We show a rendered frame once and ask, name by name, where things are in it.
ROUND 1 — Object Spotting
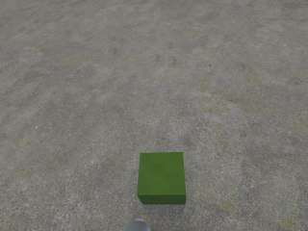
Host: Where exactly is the carton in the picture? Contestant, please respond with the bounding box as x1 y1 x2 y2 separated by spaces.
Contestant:
137 152 187 205

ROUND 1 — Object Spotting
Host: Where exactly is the robot left thigh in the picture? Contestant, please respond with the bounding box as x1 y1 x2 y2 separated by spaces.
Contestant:
122 220 151 231

